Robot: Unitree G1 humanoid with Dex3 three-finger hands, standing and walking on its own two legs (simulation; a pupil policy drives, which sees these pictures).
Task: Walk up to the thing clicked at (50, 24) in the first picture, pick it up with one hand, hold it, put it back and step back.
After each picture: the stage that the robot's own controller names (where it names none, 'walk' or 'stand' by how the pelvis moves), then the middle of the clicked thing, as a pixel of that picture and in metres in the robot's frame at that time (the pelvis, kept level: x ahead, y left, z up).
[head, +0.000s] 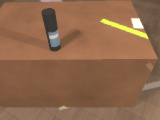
stand; (52, 31) +0.77 +0.18 -0.04
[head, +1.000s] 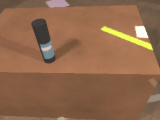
walk; (44, 42) +0.67 +0.24 -0.04
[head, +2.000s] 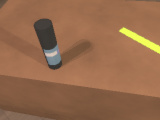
rise first; (49, 47) +0.55 +0.18 -0.01
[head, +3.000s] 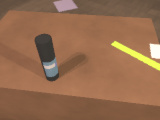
stand; (48, 59) +0.54 +0.17 -0.04
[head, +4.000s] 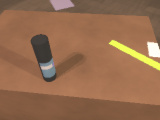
stand; (45, 60) +0.53 +0.19 -0.04
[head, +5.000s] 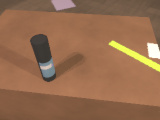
stand; (44, 60) +0.54 +0.19 -0.05
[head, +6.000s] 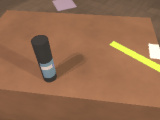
stand; (45, 61) +0.53 +0.19 -0.05
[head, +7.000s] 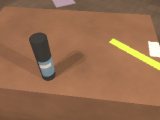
rise first; (44, 59) +0.53 +0.19 -0.04
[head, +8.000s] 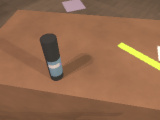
rise first; (53, 59) +0.54 +0.18 -0.04
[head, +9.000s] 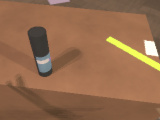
go down; (41, 54) +0.55 +0.17 -0.03
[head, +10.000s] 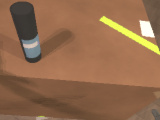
go down; (28, 36) +0.55 +0.17 +0.02
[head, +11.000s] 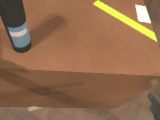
close in; (15, 23) +0.55 +0.17 +0.04
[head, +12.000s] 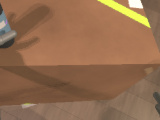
close; out of the picture +0.56 +0.18 +0.07
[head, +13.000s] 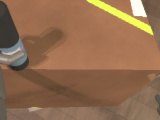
lift; (8, 42) +0.48 +0.17 +0.06
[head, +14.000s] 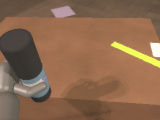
lift; (31, 72) +0.32 +0.15 +0.17
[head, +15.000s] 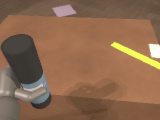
hold; (31, 77) +0.31 +0.16 +0.15
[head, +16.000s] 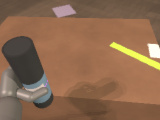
hold; (33, 78) +0.32 +0.15 +0.14
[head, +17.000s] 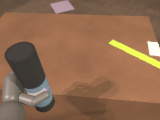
hold; (34, 82) +0.32 +0.15 +0.11
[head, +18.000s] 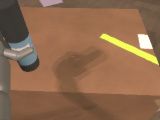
crouch; (18, 39) +0.44 +0.18 +0.17
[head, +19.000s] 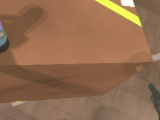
lower; out of the picture +0.54 +0.18 +0.05
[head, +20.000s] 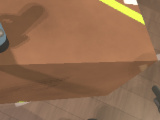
lower; out of the picture +0.54 +0.18 +0.07
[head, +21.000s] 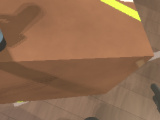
lower; out of the picture +0.54 +0.18 +0.08
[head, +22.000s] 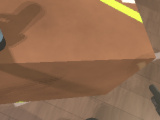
lower; out of the picture +0.54 +0.19 +0.07
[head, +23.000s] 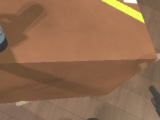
rest; out of the picture +0.54 +0.19 +0.07
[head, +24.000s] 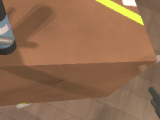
withdraw; out of the picture +0.54 +0.16 +0.07
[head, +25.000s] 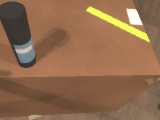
sink last; (21, 40) +0.51 +0.15 +0.04
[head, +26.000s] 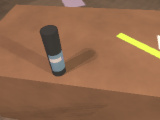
stand; (54, 53) +0.54 +0.16 +0.01
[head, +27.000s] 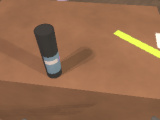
stand; (50, 54) +0.50 +0.15 +0.02
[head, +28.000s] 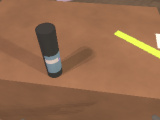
stand; (50, 53) +0.51 +0.15 +0.02
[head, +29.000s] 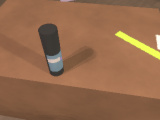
stand; (52, 52) +0.52 +0.15 +0.00
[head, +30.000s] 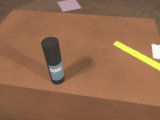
walk; (54, 63) +0.52 +0.15 -0.04
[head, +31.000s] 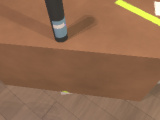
walk; (57, 19) +0.67 +0.13 -0.02
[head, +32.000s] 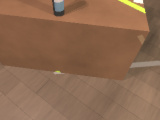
walk; out of the picture +0.94 +0.13 -0.03
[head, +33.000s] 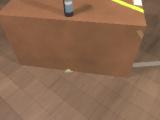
stand; out of the picture +1.12 +0.13 -0.03
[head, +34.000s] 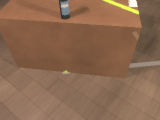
stand; (63, 2) +1.12 +0.13 -0.05
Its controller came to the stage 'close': yes
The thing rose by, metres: 0.19
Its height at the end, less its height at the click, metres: +0.00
